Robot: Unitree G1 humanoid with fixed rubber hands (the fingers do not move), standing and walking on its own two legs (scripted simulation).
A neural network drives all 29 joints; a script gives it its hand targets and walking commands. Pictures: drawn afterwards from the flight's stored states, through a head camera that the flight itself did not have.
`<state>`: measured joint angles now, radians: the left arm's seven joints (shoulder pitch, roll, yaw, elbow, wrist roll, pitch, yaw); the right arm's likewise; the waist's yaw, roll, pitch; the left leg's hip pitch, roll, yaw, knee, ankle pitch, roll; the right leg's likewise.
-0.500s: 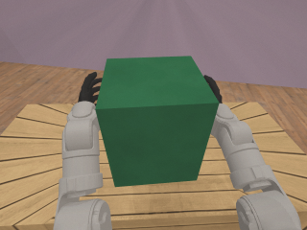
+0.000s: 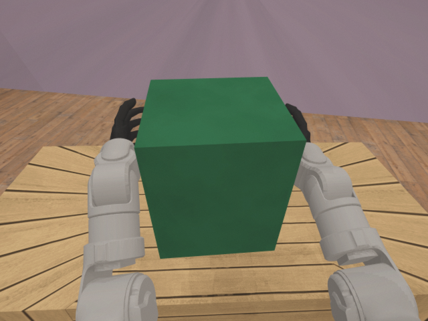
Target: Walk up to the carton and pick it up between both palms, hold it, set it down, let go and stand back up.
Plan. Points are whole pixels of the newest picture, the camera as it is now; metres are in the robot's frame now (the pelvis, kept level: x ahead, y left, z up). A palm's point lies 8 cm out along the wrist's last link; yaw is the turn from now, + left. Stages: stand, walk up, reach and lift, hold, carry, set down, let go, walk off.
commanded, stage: hold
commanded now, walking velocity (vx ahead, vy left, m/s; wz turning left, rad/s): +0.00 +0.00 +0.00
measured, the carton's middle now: (214, 167) +0.35 -0.01 +0.18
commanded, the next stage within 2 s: none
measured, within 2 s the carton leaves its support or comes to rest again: neither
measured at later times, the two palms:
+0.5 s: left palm (122, 146) +0.37 +0.15 +0.23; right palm (294, 148) +0.36 -0.15 +0.21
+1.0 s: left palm (122, 143) +0.37 +0.15 +0.23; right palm (293, 146) +0.37 -0.15 +0.21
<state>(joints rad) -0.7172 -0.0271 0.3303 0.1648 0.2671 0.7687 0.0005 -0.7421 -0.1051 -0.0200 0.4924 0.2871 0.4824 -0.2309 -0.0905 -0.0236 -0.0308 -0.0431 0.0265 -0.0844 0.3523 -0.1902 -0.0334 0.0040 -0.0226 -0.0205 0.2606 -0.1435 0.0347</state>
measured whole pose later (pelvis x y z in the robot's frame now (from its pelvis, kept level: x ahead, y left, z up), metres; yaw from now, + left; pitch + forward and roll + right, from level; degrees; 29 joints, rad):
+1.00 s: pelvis +0.00 +0.00 +0.00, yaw +1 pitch -7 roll -1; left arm -0.71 -0.02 0.32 0.14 0.26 0.77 -0.01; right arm -0.74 -0.11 -0.01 0.49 0.30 0.48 -0.24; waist -0.10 -0.03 -0.02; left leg -0.04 0.02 -0.09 0.36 -0.19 -0.03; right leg 0.02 -0.02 -0.03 0.25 -0.15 0.03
